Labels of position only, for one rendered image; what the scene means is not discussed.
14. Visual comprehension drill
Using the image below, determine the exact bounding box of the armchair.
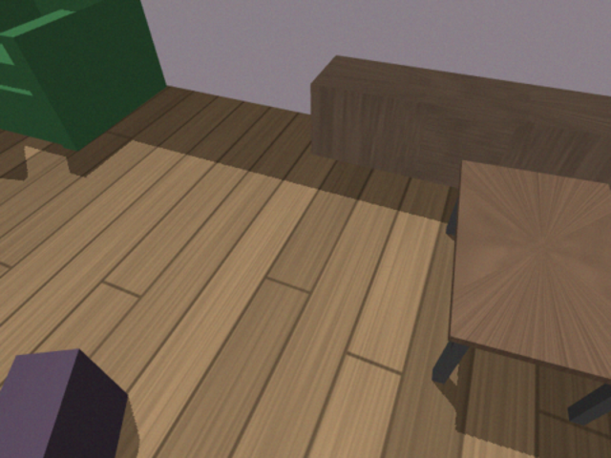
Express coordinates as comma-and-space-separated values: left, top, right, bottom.
0, 0, 167, 151

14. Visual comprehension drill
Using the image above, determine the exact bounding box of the coffee table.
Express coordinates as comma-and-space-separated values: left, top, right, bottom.
432, 160, 611, 426

